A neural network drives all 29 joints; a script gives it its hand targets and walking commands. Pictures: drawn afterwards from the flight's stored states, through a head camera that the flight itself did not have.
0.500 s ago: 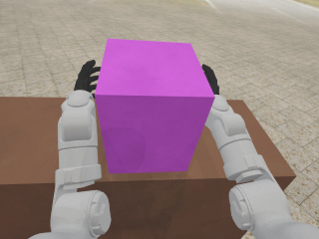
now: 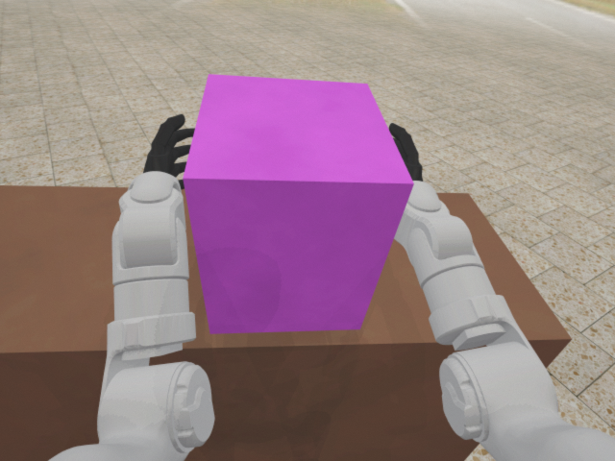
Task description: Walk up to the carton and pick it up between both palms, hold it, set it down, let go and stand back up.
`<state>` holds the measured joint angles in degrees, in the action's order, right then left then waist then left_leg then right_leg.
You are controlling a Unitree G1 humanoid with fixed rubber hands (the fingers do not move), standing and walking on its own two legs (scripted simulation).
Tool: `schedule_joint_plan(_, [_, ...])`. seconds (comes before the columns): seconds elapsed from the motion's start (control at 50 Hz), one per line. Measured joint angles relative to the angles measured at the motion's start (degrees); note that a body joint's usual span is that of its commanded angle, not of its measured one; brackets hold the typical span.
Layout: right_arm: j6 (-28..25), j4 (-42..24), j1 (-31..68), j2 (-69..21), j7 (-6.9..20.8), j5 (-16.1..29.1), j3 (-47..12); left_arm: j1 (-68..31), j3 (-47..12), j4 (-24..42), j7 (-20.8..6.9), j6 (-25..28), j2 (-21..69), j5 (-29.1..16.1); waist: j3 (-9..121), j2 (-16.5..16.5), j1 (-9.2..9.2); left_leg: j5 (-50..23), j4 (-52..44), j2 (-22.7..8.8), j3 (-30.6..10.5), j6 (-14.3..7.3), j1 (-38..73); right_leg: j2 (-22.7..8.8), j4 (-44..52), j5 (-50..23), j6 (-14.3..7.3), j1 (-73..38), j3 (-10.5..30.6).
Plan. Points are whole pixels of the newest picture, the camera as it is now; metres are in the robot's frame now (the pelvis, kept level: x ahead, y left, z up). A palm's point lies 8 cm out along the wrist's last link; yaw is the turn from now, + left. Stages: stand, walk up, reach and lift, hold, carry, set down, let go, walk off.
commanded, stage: hold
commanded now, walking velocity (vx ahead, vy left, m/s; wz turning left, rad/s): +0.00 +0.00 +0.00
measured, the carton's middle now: (288, 209) +0.37 +0.01 +0.19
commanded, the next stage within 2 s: none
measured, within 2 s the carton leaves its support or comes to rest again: neither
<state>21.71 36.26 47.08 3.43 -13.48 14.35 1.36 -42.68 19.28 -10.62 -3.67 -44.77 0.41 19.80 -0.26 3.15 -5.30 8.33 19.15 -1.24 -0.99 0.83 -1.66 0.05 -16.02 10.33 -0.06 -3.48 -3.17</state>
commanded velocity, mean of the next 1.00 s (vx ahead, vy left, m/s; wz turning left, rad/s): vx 0.00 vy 0.00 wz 0.00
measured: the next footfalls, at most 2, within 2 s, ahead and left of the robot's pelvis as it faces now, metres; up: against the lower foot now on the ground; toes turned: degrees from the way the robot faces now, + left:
none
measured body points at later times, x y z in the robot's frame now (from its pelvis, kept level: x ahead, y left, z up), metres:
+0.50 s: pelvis +0.01 +0.00 +0.00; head -0.06 +0.03 +0.44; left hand +0.38 +0.15 +0.23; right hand +0.38 -0.14 +0.23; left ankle +0.04 +0.13 -0.75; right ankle +0.00 -0.11 -0.75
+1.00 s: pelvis +0.00 +0.00 +0.00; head -0.07 +0.02 +0.44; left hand +0.38 +0.15 +0.24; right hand +0.38 -0.15 +0.23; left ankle +0.04 +0.13 -0.75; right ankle +0.00 -0.11 -0.75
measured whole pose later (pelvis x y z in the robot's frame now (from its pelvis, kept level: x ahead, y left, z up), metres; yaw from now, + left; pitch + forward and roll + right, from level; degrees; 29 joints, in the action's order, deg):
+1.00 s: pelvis +0.00 +0.00 +0.00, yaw +0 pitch -9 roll -1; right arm 21.8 36.0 47.0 3.7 -13.6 14.6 1.0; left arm -42.9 19.5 -10.9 -3.7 -44.4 0.5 19.7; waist -0.1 3.0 -5.5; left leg 8.1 18.9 -1.3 -1.1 0.9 -1.5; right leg 0.3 -16.0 10.3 -0.3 -3.6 -3.1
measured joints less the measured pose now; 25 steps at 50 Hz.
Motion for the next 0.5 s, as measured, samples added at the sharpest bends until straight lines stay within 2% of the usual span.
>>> schedule_joint_plan(0.2, [-0.76,0.61,0.22,-0.10,0.16,-0.40,0.48,-0.74,-0.18,-0.93,0.16,0.51,-0.27,-0.07,0.18,0.02,-0.08,-0.06,0.04,-0.04,-0.08,0.05,-0.91,0.07,0.00,-0.02,-0.05,0.85,-0.05])
schedule_joint_plan(0.34, [-0.23,-1.48,-0.67,0.70,-0.69,1.08,-1.31,0.80,-0.60,1.13,0.16,0.52,-0.02,-0.43,0.11,0.06,-0.55,0.45,0.32,-0.01,-0.28,0.01,-0.23,0.10,0.51,0.13,0.02,-0.28,-0.20])
schedule_joint_plan(0.5, [0.13,-2.33,-1.86,0.37,-0.33,1.80,-1.42,2.38,-0.71,3.25,0.09,-0.62,0.60,-0.02,-0.06,-0.02,-0.58,0.88,0.58,0.03,-0.13,0.00,0.61,0.07,0.40,0.44,0.06,-1.15,-0.02])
